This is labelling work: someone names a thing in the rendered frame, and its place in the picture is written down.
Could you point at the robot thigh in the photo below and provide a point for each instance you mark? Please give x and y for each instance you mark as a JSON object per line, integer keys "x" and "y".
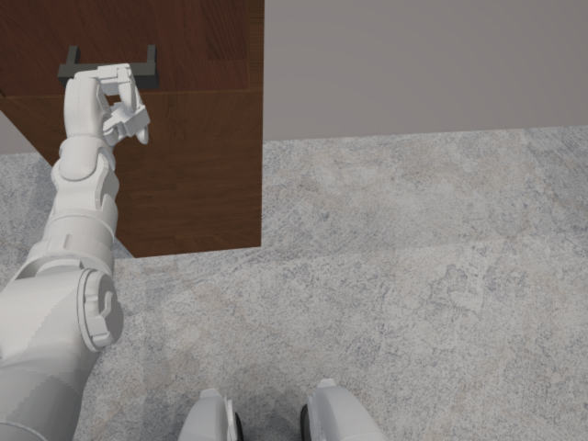
{"x": 337, "y": 415}
{"x": 210, "y": 419}

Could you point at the left robot hand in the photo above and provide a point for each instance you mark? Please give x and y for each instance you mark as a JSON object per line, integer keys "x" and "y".
{"x": 87, "y": 112}

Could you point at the left robot forearm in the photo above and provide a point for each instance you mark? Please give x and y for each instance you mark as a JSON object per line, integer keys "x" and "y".
{"x": 81, "y": 229}

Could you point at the left robot upper arm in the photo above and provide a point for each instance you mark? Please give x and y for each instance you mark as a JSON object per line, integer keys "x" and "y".
{"x": 52, "y": 331}

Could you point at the cabinet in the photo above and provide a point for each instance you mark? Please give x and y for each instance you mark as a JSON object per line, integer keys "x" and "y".
{"x": 196, "y": 186}

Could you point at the left robot thigh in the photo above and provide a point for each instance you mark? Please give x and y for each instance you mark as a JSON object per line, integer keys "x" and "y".
{"x": 210, "y": 419}

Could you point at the handle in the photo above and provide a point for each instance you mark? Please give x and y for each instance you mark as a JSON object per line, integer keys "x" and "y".
{"x": 145, "y": 73}

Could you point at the drawer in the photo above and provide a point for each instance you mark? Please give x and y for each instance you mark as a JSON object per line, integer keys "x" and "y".
{"x": 201, "y": 44}

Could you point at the right robot thigh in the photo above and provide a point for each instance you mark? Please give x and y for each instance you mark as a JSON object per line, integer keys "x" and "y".
{"x": 337, "y": 415}

